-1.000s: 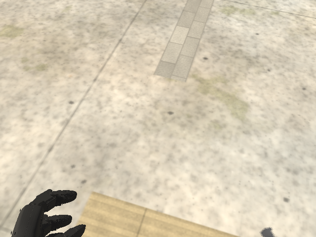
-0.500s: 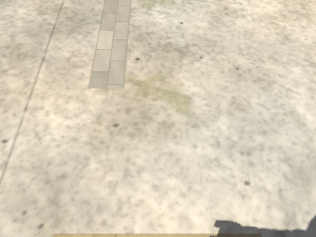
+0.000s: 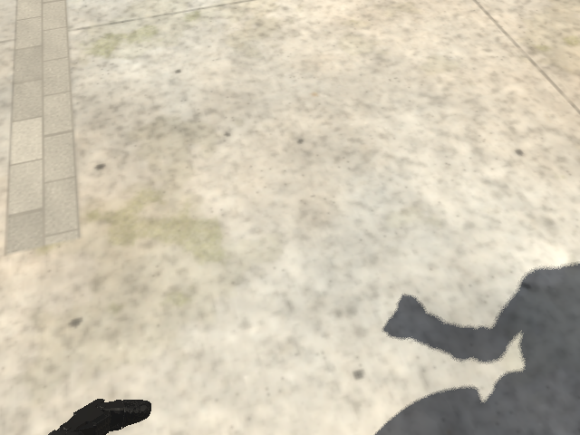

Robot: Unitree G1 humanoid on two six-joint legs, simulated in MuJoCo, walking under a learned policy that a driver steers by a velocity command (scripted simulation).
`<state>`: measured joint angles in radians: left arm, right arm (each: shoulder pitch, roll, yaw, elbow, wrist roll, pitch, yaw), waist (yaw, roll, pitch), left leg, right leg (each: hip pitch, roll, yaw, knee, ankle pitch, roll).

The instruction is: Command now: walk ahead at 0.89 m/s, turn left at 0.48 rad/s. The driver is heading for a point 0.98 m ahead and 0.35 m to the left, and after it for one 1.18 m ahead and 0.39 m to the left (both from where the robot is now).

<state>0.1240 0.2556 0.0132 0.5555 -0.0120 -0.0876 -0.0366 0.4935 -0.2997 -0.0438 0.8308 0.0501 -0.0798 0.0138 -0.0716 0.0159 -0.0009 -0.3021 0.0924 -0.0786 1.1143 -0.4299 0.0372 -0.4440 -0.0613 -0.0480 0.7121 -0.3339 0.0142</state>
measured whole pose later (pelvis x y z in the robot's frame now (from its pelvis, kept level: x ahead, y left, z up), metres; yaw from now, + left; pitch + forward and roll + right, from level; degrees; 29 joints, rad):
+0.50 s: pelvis +0.38 +0.04 -0.01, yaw +24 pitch -2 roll +0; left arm 0.17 0.23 0.01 0.66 -0.02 -0.15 0.00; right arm 0.36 -0.30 -0.08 0.71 0.01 -0.05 0.05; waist -0.03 0.01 0.06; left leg -0.41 -0.17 0.05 0.70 -0.27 0.20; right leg -0.34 0.00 0.11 1.47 -0.36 -0.04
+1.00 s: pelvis +0.79 +0.18 +0.02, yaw +47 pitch +0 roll -3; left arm 0.40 0.29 0.08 0.75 0.00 -0.11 -0.02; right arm 0.19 -0.29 -0.04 0.66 0.03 -0.06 0.01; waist 0.06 0.03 0.03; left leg -0.57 0.01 -0.07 1.28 -0.33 0.09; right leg -0.19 0.06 0.01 0.44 -0.25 -0.01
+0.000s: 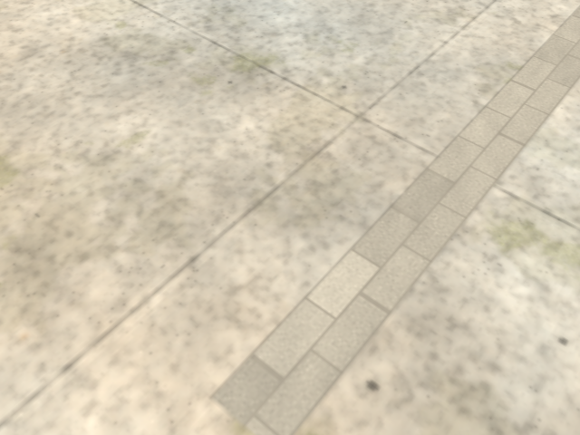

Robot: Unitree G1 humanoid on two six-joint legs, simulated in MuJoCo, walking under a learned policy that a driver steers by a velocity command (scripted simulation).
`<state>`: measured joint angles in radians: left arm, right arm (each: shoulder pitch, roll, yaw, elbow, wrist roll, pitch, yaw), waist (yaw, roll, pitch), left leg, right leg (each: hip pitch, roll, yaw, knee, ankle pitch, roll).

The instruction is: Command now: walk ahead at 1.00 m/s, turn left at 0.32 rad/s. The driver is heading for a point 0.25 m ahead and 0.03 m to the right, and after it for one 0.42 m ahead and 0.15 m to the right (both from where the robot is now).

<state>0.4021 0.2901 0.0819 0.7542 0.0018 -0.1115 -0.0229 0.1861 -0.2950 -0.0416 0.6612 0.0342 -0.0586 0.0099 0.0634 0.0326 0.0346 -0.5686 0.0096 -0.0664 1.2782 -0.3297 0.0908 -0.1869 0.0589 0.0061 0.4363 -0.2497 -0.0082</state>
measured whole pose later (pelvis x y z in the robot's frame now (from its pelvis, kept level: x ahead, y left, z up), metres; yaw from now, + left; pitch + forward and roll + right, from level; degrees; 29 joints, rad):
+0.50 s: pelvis +0.40 +0.03 +0.01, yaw -11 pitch +1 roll +2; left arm 0.14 0.34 0.06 0.68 -0.01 -0.06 -0.01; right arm 0.35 -0.30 -0.07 0.82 0.00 -0.09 0.01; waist -0.07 -0.04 0.05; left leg -0.14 0.01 0.08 0.37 -0.24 -0.01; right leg -0.65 -0.06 0.02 0.92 -0.24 0.01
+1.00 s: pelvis +0.57 -0.02 -0.01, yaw -13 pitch +0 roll -1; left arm 0.16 0.23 0.01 0.79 0.02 0.00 -0.01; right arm 0.18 -0.25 -0.02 0.85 -0.02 0.02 -0.02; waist 0.01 -0.02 0.03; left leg -0.30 0.04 -0.03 0.59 -0.28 -0.03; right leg -0.36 0.05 0.01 0.51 -0.16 -0.03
